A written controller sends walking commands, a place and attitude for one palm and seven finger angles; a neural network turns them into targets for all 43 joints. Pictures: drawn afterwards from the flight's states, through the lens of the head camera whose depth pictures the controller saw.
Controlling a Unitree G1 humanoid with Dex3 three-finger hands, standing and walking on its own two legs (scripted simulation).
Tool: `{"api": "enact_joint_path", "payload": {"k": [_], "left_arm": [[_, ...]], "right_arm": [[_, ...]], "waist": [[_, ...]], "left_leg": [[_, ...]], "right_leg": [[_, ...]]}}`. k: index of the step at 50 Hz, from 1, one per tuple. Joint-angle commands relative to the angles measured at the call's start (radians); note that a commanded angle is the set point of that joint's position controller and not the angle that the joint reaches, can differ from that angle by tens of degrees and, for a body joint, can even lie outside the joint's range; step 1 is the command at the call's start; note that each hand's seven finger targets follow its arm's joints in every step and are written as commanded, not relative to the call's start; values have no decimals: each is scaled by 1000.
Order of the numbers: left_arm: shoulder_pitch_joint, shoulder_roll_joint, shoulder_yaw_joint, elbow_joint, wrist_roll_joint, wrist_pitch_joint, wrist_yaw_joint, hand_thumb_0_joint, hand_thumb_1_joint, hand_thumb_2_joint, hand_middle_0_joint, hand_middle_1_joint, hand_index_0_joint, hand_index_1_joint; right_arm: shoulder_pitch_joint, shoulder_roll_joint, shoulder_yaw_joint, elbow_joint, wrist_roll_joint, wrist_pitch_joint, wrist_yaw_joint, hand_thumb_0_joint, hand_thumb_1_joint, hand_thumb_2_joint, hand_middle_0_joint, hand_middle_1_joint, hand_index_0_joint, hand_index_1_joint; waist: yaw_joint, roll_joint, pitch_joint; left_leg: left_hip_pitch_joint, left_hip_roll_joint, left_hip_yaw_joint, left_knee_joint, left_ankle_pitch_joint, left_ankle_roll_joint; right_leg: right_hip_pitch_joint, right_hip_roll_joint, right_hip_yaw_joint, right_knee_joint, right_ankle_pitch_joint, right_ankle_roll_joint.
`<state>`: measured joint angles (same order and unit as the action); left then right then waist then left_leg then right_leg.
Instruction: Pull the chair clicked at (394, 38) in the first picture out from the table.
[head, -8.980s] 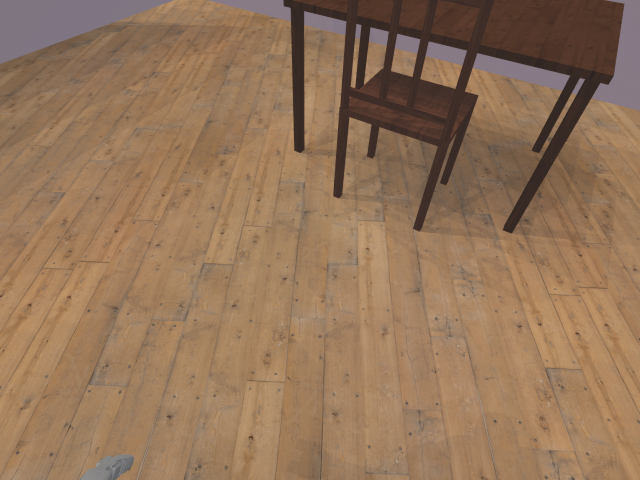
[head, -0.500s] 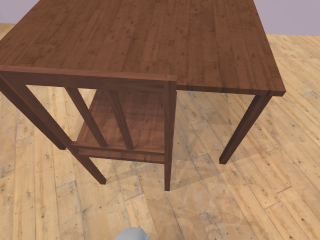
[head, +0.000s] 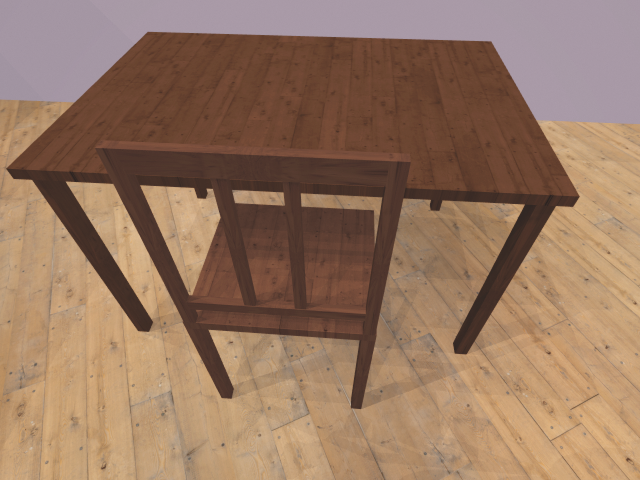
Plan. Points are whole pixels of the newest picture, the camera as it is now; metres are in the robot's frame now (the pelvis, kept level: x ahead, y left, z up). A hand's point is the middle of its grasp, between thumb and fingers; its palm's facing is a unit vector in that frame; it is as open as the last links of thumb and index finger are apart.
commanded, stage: come to a stop and stand still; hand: left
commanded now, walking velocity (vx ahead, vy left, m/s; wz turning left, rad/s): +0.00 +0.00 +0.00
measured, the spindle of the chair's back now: (237, 250) +0.49 +0.19 -0.05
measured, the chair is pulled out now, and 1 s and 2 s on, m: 0.00 0.00 0.00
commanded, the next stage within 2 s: look again from close up in 0.22 s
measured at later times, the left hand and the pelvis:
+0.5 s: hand out of the picture -0.04 +0.14 -0.17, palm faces +0.06 -0.98 -0.17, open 7.4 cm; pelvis -0.01 -0.02 +0.00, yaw +0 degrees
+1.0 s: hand out of the picture +0.03 +0.11 -0.16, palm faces +0.02 -0.98 -0.19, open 7.4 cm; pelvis +0.03 -0.06 +0.01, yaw +0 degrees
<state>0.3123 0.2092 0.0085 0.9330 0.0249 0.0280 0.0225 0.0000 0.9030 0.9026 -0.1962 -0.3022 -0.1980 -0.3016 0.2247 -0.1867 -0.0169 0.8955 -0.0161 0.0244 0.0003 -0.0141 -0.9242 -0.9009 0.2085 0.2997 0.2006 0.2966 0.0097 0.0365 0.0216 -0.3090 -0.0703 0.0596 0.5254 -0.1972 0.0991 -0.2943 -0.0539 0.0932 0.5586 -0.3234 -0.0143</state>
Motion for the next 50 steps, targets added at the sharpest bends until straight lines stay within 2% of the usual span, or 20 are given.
{"api": "enact_joint_path", "payload": {"k": [1, 4, 9, 11, 15, 16, 18, 20, 22, 25, 26, 30, 36, 40, 41, 42, 45, 48, 50], "left_arm": [[94, 78, 27, -28, 5, -17, 6, 0, 900, 900, -200, -300, -200, -300], [105, 73, 24, -8, 3, -22, 7, 0, 900, 900, -200, -300, -200, -300], [108, 64, 18, 22, 2, -28, 8, 0, 900, 900, -200, -300, -200, -300], [126, 62, 19, 38, 2, -26, 8, 0, 900, 900, -200, -300, -200, -300], [161, 35, 18, 68, 1, -29, 8, 0, 900, 900, -200, -300, -200, -300], [166, 36, 18, 74, 2, -29, 7, 0, 900, 900, -200, -300, -200, -300], [171, 26, 16, 82, 3, -33, 9, 0, 900, 900, -200, -300, -200, -300], [151, 25, 12, 83, 1, -38, 10, 0, 900, 900, -200, -300, -200, -300], [141, 26, 11, 83, 0, -40, 10, 0, 900, 900, -200, -300, -200, -300], [135, 22, 9, 88, -2, -46, 13, 0, 900, 900, -200, -300, -200, -300], [130, 20, 8, 89, -1, -45, 12, 0, 900, 900, -200, -300, -200, -300], [133, 17, 7, 94, -2, -47, 14, 0, 900, 900, -200, -300, -200, -300], [120, 23, 7, 94, -2, -46, 14, 0, 900, 900, -200, -300, -200, -300], [106, 24, 6, 93, -6, -53, 15, 0, 900, 900, -200, -300, -200, -300], [96, 26, 4, 92, -6, -52, 14, 0, 900, 900, -200, -300, -200, -300], [97, 24, 5, 90, -7, -53, 15, 0, 900, 900, -200, -300, -200, -300], [90, 25, 3, 95, -10, -60, 16, 0, 900, 900, -200, -300, -200, -300], [77, 32, 1, 99, -13, -61, 17, 0, 900, 900, -200, -300, -200, -300], [75, 34, 1, 103, -13, -63, 18, 0, 900, 900, -200, -300, -200, -300]], "right_arm": [[-17, -151, -40, -59, -2, -19, -6, 0, -900, -900, 200, 300, 200, 300], [-9, -149, -39, -36, -2, -17, -6, 0, -900, -900, 200, 300, 200, 300], [22, -140, -34, 9, 0, -17, -7, 0, -900, -900, 200, 300, 200, 300], [27, -139, -36, 25, 3, -15, -8, 0, -900, -900, 200, 300, 200, 300], [33, -141, -36, 47, 4, -21, -12, 0, -900, -900, 200, 300, 200, 300], [31, -136, -35, 52, 7, -21, -13, 0, -900, -900, 200, 300, 200, 300], [29, -129, -33, 58, 6, -23, -14, 0, -900, -900, 200, 300, 200, 300], [43, -116, -30, 68, 7, -24, -14, 0, -900, -900, 200, 300, 200, 300], [57, -110, -29, 76, 7, -24, -15, 0, -900, -900, 200, 300, 200, 300], [73, -98, -26, 90, 8, -32, -16, 0, -900, -900, 200, 300, 200, 300], [72, -95, -25, 93, 9, -31, -16, 0, -900, -900, 200, 300, 200, 300], [77, -93, -23, 102, 8, -40, -17, 0, -900, -900, 200, 300, 200, 300], [83, -87, -21, 113, 7, -38, -17, 0, -900, -900, 200, 300, 200, 300], [99, -79, -16, 122, 8, -46, -18, 0, -900, -900, 200, 300, 200, 300], [101, -75, -15, 124, 9, -45, -18, 0, -900, -900, 200, 300, 200, 300], [102, -75, -15, 123, 9, -47, -19, 0, -900, -900, 200, 300, 200, 300], [114, -67, -8, 133, 11, -55, -20, 0, -900, -900, 200, 300, 200, 300], [111, -65, -4, 144, 12, -59, -23, 0, -900, -900, 200, 300, 200, 300], [114, -63, -3, 150, 13, -62, -24, 0, -900, -900, 200, 300, 200, 300]], "waist": [[19, -5, -10], [11, -1, -12], [-3, -22, 50], [1, -14, 68], [5, 11, 23], [10, 1, 39], [10, -7, 42], [-1, -38, 62], [-10, -45, 77], [-12, -63, 60], [-13, -59, 78], [-8, -37, 68], [-3, -42, 89], [-10, -53, 42], [-11, -59, 62], [-10, -61, 53], [-15, -81, 7], [-14, -58, -1], [-12, -72, -15]], "left_leg": [[-59, 185, -249, -293, -405, -28], [-32, 172, -239, -278, -402, -38], [-28, 154, -229, -271, -401, -48], [-36, 160, -232, -283, -417, -45], [-14, 167, -232, -288, -402, -44], [-41, 169, -229, -290, -417, -42], [-21, 161, -221, -274, -392, -44], [2, 149, -208, -248, -358, -50], [19, 141, -199, -235, -331, -54], [38, 145, -194, -221, -289, -55], [32, 145, -192, -230, -298, -56], [31, 157, -203, -242, -290, -54], [4, 153, -194, -245, -299, -55], [46, 146, -179, -214, -214, -60], [36, 147, -177, -219, -216, -60], [41, 144, -171, -209, -194, -62], [94, 137, -144, -174, -74, -66], [111, 141, -131, -162, -4, -68], [122, 143, -125, -153, 40, -69]], "right_leg": [[34, 38, -57, -39, -32, -8], [11, 30, -21, -77, -61, -14], [-51, 23, 32, -128, -127, -20], [-52, 34, 19, -122, -119, -17], [-19, 45, 13, -97, -62, -12], [0, 48, 7, -98, -57, -9], [-24, 34, 34, -127, -75, -14], [-71, 19, 69, -165, -118, -21], [-101, 15, 90, -185, -140, -23], [-95, 11, 95, -187, -114, -23], [-102, 14, 91, -192, -125, -23], [-86, 18, 81, -170, -73, -21], [-78, 17, 80, -183, -91, -20], [-59, 6, 95, -188, -34, -23], [-58, 7, 93, -196, -37, -23], [-54, 3, 96, -198, -24, -23], [-22, -7, 102, -191, 78, -26], [-1, -7, 98, -179, 154, -25], [24, -9, 95, -174, 199, -24]]}}
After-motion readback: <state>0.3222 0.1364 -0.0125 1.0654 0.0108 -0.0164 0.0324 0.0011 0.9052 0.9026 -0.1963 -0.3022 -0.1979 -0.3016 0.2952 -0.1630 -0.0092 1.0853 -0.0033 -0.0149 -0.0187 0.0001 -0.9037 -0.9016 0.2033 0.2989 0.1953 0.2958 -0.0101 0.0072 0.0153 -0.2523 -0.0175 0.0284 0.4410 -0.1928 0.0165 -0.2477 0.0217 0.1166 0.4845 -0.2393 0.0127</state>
